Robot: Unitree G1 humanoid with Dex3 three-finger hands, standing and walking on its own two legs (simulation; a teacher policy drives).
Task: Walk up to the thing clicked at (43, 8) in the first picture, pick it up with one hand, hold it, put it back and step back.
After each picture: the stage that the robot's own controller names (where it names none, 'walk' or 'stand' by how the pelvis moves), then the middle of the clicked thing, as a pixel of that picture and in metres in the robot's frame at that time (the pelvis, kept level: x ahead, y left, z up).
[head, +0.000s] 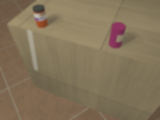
stand; (40, 16) +0.84 +0.25 -0.01
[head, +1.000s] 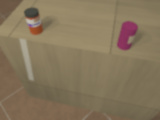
walk; (34, 21) +0.71 +0.23 +0.01
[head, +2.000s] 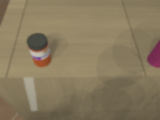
walk; (40, 51) +0.45 +0.17 +0.02
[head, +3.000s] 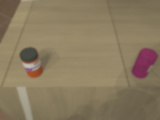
stand; (32, 63) +0.46 +0.22 +0.00
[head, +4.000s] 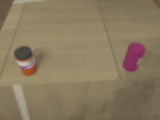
stand; (26, 61) +0.48 +0.25 +0.00
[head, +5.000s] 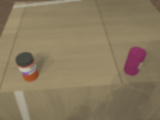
stand; (27, 67) +0.46 +0.24 -0.01
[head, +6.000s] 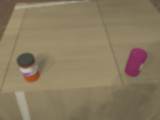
stand; (29, 68) +0.46 +0.24 -0.01
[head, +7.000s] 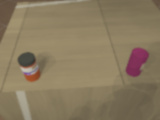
stand; (29, 67) +0.46 +0.24 -0.01
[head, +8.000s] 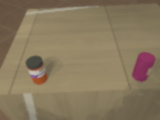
rise first; (37, 70) +0.46 +0.23 -0.01
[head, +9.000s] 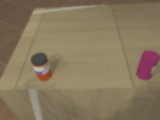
go down; (42, 67) +0.48 +0.22 -0.01
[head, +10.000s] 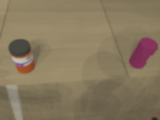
go down; (22, 57) +0.45 +0.20 +0.02
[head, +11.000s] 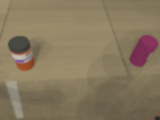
approach; (22, 54) +0.46 +0.21 +0.03
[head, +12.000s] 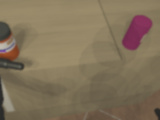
close in; (4, 42) +0.47 +0.23 +0.06
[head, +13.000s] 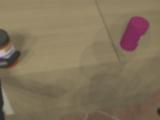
lift; (2, 50) +0.45 +0.23 +0.06
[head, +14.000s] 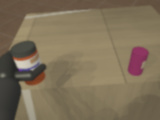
lift; (29, 63) +0.34 +0.17 +0.18
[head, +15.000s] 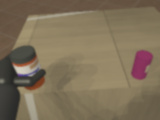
hold; (28, 68) +0.32 +0.17 +0.18
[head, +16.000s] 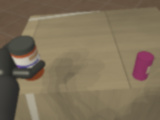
hold; (27, 59) +0.33 +0.17 +0.21
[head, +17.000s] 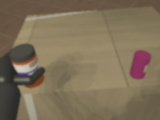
hold; (28, 66) +0.33 +0.17 +0.18
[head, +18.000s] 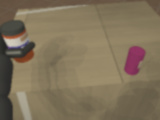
crouch; (18, 42) +0.41 +0.20 +0.19
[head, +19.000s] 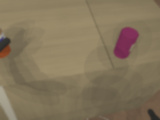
lower; out of the picture +0.49 +0.24 +0.10
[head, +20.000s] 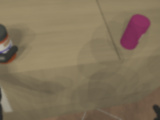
lower; (0, 44) +0.47 +0.23 +0.06
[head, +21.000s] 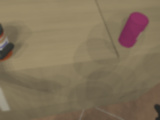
lower; out of the picture +0.47 +0.23 +0.07
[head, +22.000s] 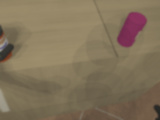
lower; out of the picture +0.47 +0.23 +0.07
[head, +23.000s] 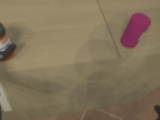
loosen; out of the picture +0.47 +0.23 +0.07
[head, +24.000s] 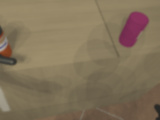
withdraw; out of the picture +0.47 +0.24 +0.07
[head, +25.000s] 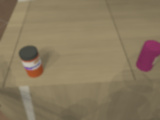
sink last; (32, 62) +0.46 +0.22 +0.03
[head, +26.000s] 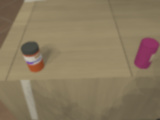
stand; (33, 57) +0.48 +0.24 +0.03
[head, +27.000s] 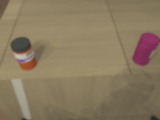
stand; (24, 54) +0.47 +0.24 +0.05
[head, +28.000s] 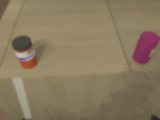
stand; (25, 53) +0.47 +0.23 +0.06
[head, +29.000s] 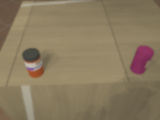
stand; (33, 63) +0.47 +0.23 +0.00
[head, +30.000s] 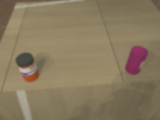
stand; (28, 67) +0.46 +0.24 -0.01
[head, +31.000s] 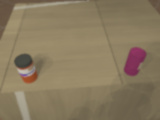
stand; (26, 69) +0.46 +0.25 -0.01
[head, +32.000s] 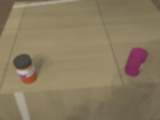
stand; (26, 69) +0.45 +0.25 -0.01
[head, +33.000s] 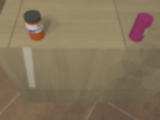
walk; (34, 26) +0.60 +0.22 +0.00
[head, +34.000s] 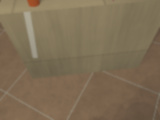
walk; out of the picture +0.87 +0.30 +0.02
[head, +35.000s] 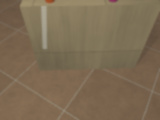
stand; out of the picture +1.10 +0.26 +0.00
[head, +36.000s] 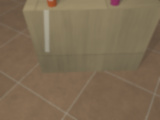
stand; out of the picture +1.10 +0.23 -0.02
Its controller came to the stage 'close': yes
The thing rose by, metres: 0.23
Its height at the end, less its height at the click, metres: +0.00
